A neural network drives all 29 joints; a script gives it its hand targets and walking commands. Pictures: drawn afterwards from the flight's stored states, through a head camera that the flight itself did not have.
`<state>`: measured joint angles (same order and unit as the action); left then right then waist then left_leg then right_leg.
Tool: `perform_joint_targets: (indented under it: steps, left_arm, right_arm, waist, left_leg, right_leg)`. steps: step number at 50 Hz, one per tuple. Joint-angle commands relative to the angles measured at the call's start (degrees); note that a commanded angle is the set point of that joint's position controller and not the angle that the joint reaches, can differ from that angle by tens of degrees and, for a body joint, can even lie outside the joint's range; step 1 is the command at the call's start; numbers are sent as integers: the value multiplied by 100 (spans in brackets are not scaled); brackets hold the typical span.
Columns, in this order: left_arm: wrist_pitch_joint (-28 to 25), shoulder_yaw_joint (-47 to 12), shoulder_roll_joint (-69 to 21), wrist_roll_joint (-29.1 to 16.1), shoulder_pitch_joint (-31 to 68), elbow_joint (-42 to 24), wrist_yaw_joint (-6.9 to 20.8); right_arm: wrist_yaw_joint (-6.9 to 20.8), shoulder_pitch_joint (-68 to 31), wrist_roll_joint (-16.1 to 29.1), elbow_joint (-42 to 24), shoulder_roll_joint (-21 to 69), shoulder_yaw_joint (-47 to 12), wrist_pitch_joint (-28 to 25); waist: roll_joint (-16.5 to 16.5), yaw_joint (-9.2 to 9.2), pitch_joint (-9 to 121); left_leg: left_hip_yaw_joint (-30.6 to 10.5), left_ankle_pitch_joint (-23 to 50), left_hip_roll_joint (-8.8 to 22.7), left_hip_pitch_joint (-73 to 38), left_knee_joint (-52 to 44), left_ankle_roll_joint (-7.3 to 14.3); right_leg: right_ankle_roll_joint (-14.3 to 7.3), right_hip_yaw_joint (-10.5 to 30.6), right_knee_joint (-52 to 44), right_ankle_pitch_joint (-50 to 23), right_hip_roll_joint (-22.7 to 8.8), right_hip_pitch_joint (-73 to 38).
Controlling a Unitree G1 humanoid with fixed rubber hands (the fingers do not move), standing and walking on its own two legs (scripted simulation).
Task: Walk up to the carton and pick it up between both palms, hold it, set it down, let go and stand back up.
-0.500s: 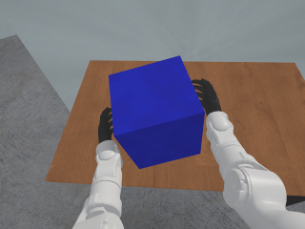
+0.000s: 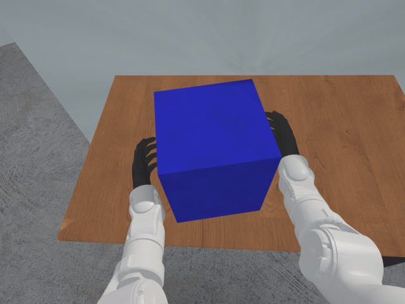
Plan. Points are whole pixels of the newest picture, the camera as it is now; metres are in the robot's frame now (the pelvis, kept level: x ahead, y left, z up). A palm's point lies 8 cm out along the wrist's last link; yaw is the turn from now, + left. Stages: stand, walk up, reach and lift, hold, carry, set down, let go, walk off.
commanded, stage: set down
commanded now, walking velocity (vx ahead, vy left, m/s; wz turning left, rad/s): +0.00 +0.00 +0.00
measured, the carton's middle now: (211, 156) +0.43 +0.05 -0.03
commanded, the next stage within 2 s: none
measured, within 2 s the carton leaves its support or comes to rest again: neither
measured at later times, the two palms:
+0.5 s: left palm (143, 178) +0.34 +0.18 +0.01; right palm (285, 149) +0.43 -0.10 +0.03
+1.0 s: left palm (135, 182) +0.34 +0.21 -0.01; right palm (280, 144) +0.46 -0.09 +0.01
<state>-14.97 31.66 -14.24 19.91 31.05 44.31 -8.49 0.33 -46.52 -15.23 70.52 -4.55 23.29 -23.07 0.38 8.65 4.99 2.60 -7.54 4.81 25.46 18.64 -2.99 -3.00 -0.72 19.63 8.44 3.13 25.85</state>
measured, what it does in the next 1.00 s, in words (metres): stands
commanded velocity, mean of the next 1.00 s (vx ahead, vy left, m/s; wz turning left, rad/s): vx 0.00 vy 0.00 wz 0.00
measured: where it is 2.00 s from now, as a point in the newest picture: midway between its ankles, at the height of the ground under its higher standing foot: outside the picture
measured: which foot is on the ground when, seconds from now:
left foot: down 0.00-1.00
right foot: down 0.00-1.00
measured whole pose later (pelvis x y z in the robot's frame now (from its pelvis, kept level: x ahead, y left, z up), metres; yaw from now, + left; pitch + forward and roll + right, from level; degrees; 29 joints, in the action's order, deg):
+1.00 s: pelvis +0.00 +0.01 -0.02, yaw -1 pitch +23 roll -1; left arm -17.6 17.1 -5.1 3.6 36.5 61.5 -12.7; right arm -0.1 -52.6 12.0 81.0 -14.2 -4.6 -21.1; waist 1.5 13.6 12.6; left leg 2.7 -12.0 6.1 39.7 29.5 -3.1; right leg -2.7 -0.6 26.6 10.5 4.0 38.5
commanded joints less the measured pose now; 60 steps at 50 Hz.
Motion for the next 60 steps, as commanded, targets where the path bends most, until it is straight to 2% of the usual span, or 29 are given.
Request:
perform_joint_targets:
  steps: [1,5,17,26,30,34,36,39,43,46,48,52,54,55,56,58,60]
  left_arm:
    - [-206,-1304,-1531,292,2599,-221,453]
    - [-248,-1269,-1480,263,2527,-112,455]
    - [-260,-1106,-1257,285,2547,-43,384]
    - [-245,-911,-1226,406,2475,-58,328]
    - [-243,-807,-878,390,2421,-43,263]
    - [-286,-806,-87,93,2249,-96,38]
    - [-296,-897,406,-223,2297,-111,-133]
    - [-302,-1165,549,-695,2491,50,-302]
    - [-491,-1410,1305,-1304,2547,399,-517]
    - [-629,-1437,1695,-1584,2413,666,-509]
    - [-717,-1566,1778,-1766,2428,672,-449]
    - [-767,-1776,1860,-2050,2471,662,-297]
    - [-773,-1927,1836,-2216,2258,493,-236]
    - [-754,-2036,1798,-2267,2030,382,-203]
    - [-742,-2054,1814,-2284,2056,455,-175]
    - [-710,-2189,1808,-2377,2025,450,-123]
    - [-693,-2283,1827,-2435,1992,522,-119]
  right_arm:
    - [745,-2508,-525,-141,2630,-1200,-166]
    - [743,-2455,-534,-127,2572,-1185,-163]
    - [769,-2420,-558,0,2261,-948,-89]
    - [729,-2352,-614,-34,2253,-780,-14]
    - [671,-2314,-470,-29,1850,-795,6]
    - [484,-2325,49,-115,893,-1039,-17]
    - [341,-2466,537,-150,308,-1351,-7]
    - [198,-2879,1236,-95,44,-1879,60]
    - [63,-3339,2201,-66,-913,-2429,3]
    - [-18,-3326,2723,3,-1389,-2835,-103]
    - [-49,-3361,2958,45,-1600,-2985,-194]
    - [-48,-3386,3248,298,-1958,-3089,-315]
    - [-10,-3241,3348,351,-2135,-3108,-395]
    - [19,-2999,3414,423,-2237,-3110,-445]
    - [41,-3103,3448,506,-2282,-3147,-458]
    - [119,-3069,3481,599,-2409,-3155,-486]
    - [207,-3138,3531,563,-2437,-3229,-511]
  waist:
    - [-620,322,2798]
    - [-694,333,2673]
    - [-647,305,2622]
    - [-623,340,2491]
    - [-546,379,2587]
    - [-487,434,2743]
    - [-451,481,2933]
    - [-462,555,3221]
    - [-471,719,4255]
    - [-687,739,4652]
    - [-766,607,4807]
    - [-877,353,4679]
    - [-894,230,4685]
    - [-848,106,4594]
    - [-862,121,4507]
    - [-785,23,4374]
    - [-724,84,4247]
  left_leg:
    - [713,1274,-392,38,79,329]
    - [694,1134,-388,112,81,348]
    - [701,1040,-369,130,151,365]
    - [675,1140,-379,223,237,371]
    - [684,1207,-392,237,289,359]
    - [641,1411,-361,174,406,332]
    - [630,1437,-354,275,509,306]
    - [587,1417,-361,468,644,256]
    - [565,1886,-378,617,990,65]
    - [592,2166,-418,872,1233,-7]
    - [560,2305,-432,891,1372,-57]
    - [515,2380,-464,845,1583,-108]
    - [471,2539,-450,754,1657,-124]
    - [411,2711,-445,638,1691,-145]
    - [389,2678,-440,644,1689,-162]
    - [318,2627,-420,568,1684,-164]
    - [294,2456,-411,573,1674,-155]
  right_leg:
    - [344,-196,228,-1762,-246,-2314]
    - [336,-193,211,-1591,-247,-2236]
    - [272,-187,174,-1023,-196,-1930]
    - [298,-157,197,-1032,-186,-1882]
    - [302,-118,260,-1121,-178,-1918]
    - [259,-115,290,-1180,-110,-1885]
    - [237,-50,349,-1253,-80,-1889]
    - [197,16,425,-1196,6,-1758]
    - [149,80,720,-1671,107,-1760]
    - [211,125,1019,-2332,132,-1966]
    - [265,75,1200,-2708,157,-1946]
    - [321,13,1332,-3018,182,-1728]
    - [309,-44,1371,-3173,204,-1648]
    - [315,-79,1411,-3383,209,-1637]
    - [329,-90,1396,-3317,212,-1550]
    - [312,-118,1345,-3080,213,-1344]
    - [291,-106,1272,-2657,198,-1096]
